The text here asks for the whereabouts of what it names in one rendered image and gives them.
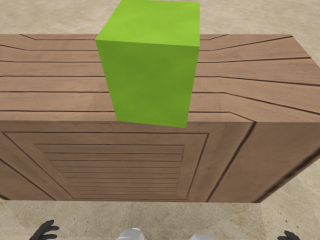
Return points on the pedestal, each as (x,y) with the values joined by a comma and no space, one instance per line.
(253,124)

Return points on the carton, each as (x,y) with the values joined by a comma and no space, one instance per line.
(149,51)

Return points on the right robot hand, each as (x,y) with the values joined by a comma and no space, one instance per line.
(289,236)

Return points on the left robot hand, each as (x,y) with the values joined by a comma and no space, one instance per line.
(44,228)

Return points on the robot left thigh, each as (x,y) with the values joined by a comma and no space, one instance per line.
(132,234)

